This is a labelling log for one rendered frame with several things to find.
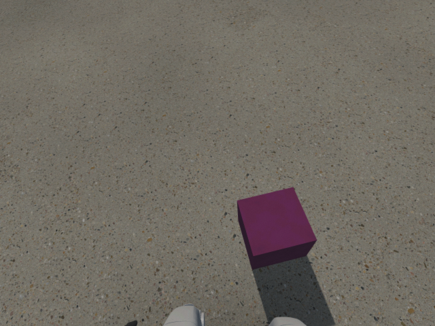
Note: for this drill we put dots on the carton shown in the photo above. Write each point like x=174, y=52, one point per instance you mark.
x=274, y=228

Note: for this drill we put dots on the left robot thigh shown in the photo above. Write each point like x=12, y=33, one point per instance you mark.
x=186, y=316

